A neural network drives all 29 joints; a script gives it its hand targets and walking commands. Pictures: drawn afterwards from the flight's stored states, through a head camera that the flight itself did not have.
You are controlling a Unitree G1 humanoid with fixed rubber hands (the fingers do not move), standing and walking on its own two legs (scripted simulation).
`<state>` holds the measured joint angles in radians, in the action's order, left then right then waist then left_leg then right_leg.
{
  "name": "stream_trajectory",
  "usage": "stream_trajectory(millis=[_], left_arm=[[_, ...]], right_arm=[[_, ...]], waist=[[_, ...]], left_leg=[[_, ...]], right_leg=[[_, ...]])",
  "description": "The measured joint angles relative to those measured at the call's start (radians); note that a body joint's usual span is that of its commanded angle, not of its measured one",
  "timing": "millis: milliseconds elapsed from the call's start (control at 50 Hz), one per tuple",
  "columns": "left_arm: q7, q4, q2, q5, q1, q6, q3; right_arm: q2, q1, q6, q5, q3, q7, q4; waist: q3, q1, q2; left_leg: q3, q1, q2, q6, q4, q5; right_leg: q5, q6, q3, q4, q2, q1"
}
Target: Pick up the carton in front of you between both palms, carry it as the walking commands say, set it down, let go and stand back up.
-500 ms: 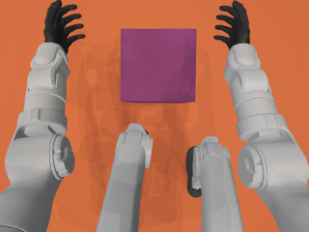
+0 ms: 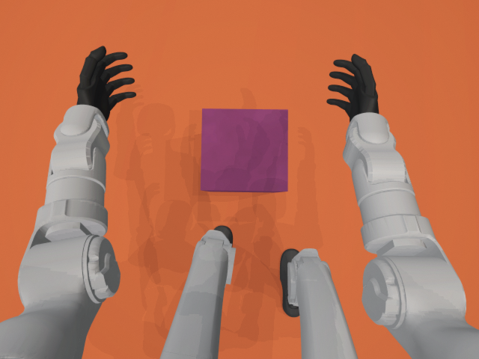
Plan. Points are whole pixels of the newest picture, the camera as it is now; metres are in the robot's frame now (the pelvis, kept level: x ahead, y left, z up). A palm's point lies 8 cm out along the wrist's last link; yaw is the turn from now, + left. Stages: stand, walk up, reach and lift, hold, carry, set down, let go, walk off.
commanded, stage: let go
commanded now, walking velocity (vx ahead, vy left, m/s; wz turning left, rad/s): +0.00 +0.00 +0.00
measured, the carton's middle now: (243, 156) +0.45 +0.07 -0.49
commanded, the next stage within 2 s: stand in 1.26 s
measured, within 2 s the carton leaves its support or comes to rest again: neither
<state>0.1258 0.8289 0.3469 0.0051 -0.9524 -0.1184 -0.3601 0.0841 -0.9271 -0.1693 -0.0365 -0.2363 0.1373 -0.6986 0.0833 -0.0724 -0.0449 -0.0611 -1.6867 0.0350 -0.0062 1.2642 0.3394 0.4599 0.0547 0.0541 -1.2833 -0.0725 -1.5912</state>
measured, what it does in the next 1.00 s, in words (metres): rises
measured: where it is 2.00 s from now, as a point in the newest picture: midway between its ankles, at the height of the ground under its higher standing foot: (254, 281)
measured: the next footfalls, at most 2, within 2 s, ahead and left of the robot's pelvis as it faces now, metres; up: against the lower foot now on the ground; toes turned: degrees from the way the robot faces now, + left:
none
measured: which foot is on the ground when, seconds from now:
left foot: down 0.00-1.00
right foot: down 0.00-1.00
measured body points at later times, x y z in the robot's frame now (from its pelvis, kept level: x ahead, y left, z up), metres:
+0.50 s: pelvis +0.06 +0.01 +0.12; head +0.24 +0.03 +0.53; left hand +0.33 +0.28 +0.01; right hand +0.38 -0.17 +0.01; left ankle +0.09 +0.11 -0.58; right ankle +0.05 -0.14 -0.58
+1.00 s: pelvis +0.09 -0.03 +0.16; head +0.11 -0.03 +0.61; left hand +0.25 +0.21 +0.08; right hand +0.28 -0.26 +0.08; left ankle +0.09 +0.11 -0.58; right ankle +0.05 -0.14 -0.58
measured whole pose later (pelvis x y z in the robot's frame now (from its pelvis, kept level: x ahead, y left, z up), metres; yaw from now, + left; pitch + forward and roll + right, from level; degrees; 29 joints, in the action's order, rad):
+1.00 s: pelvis +0.09 -0.03 +0.16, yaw +3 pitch -2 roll +1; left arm 0.08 0.43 0.21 0.02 0.22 -0.09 -0.05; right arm 0.21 0.23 -0.08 -0.01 -0.04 -0.06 -0.44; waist -0.08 0.00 -0.03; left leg -0.07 -0.16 0.01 0.03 0.42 0.22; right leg 0.32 -0.03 0.06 -0.45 -0.03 -0.09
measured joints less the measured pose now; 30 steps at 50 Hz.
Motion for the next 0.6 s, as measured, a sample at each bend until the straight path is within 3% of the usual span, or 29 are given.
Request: stream_trajectory(millis=[120, 240, 600], left_arm=[[0.010, -0.016, -0.017, 0.047, 0.077, 0.012, 0.006], [0.013, -0.125, -0.049, 0.074, 0.295, 0.022, 0.065], [-0.038, -0.284, -0.120, -0.011, 0.891, 0.127, 0.239]], right_arm=[[-0.018, 0.081, 0.012, -0.047, 0.003, -0.005, 0.018], [-0.034, 0.303, 0.029, -0.069, 0.046, -0.009, 0.110], [0.041, 0.847, 0.162, -0.021, 0.130, -0.122, 0.165]], waist=[[0.001, 0.008, 0.006], [-0.024, 0.015, 0.014], [-0.055, 0.039, 0.041]], left_leg=[[0.005, 0.119, 0.000, -0.007, -0.129, -0.034], [0.012, 0.305, -0.001, -0.016, -0.264, -0.054], [0.010, 0.931, 0.007, -0.006, -0.604, -0.096]], right_leg=[[-0.041, 0.003, 0.010, 0.135, 0.008, 0.118], [-0.073, 0.002, 0.022, 0.282, 0.017, 0.305], [-0.119, -0.027, 0.027, 0.614, 0.049, 0.920]])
